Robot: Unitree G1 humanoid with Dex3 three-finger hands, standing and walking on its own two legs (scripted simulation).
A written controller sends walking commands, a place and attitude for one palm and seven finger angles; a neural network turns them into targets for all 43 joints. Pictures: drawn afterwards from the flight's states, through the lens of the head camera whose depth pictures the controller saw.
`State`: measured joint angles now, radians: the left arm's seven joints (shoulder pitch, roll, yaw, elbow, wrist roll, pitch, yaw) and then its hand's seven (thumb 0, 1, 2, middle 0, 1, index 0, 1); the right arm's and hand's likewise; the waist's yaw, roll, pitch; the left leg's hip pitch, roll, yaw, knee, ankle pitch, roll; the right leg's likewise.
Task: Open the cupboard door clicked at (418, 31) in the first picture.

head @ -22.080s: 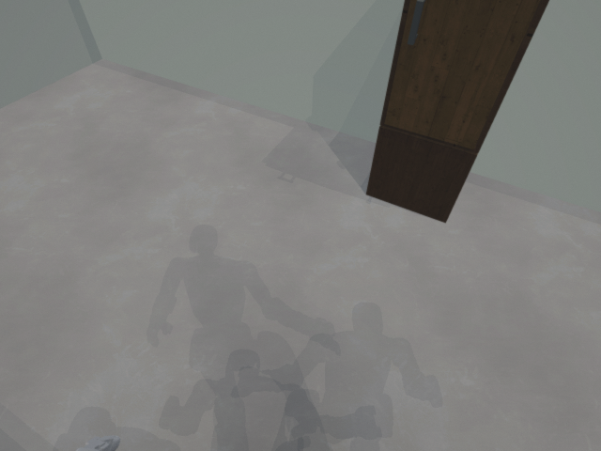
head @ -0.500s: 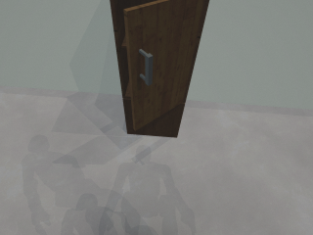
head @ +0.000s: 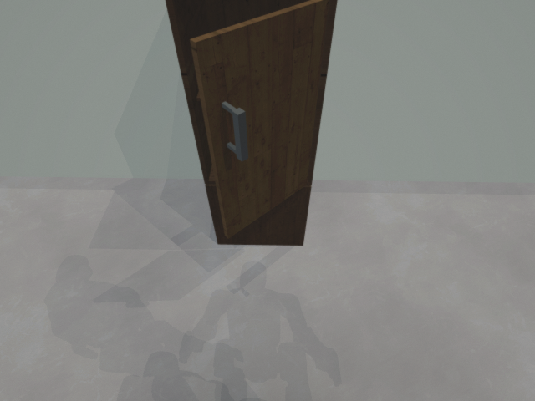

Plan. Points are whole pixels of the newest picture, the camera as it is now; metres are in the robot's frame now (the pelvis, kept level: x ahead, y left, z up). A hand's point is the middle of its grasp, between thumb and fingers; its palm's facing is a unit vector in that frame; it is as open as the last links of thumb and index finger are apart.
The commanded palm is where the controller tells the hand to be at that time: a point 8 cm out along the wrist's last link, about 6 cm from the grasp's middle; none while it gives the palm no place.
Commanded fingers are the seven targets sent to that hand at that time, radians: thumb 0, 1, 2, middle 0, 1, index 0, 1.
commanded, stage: let the arm hang, fingers relaxed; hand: left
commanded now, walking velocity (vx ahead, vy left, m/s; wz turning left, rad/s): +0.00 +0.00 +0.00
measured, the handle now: (234, 131) +0.63 +0.10 +0.05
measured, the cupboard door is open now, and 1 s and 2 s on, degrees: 43 43 43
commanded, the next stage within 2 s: look to check the result in 0.10 s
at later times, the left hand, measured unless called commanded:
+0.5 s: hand out of the picture +0.08 +0.23 -0.16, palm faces -0.02 -0.95 -0.33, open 7.4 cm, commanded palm none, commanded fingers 0.00 0.90 0.90 -0.20 -0.30 -0.20 -0.30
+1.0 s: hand out of the picture +0.11 +0.21 -0.17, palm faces -0.08 -0.96 -0.28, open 7.4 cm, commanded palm none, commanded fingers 0.00 0.90 0.90 -0.20 -0.30 -0.20 -0.30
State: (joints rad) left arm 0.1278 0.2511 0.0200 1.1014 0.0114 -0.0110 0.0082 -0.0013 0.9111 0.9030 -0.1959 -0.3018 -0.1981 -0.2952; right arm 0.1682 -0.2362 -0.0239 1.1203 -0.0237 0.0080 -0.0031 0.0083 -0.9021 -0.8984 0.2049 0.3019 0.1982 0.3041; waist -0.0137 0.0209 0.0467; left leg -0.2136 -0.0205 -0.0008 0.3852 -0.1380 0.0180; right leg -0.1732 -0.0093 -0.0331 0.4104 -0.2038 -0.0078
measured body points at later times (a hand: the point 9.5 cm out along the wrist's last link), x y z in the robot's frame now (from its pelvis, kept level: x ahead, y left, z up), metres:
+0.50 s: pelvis +0.02 -0.01 +0.01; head +0.05 -0.02 +0.45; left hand +0.08 +0.28 -0.13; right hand +0.08 -0.29 -0.14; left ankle +0.05 +0.11 -0.74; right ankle +0.01 -0.12 -0.74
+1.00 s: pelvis +0.03 -0.01 +0.00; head +0.06 -0.02 +0.45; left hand +0.12 +0.25 -0.15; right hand +0.08 -0.28 -0.15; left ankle +0.05 +0.11 -0.74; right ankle +0.01 -0.12 -0.74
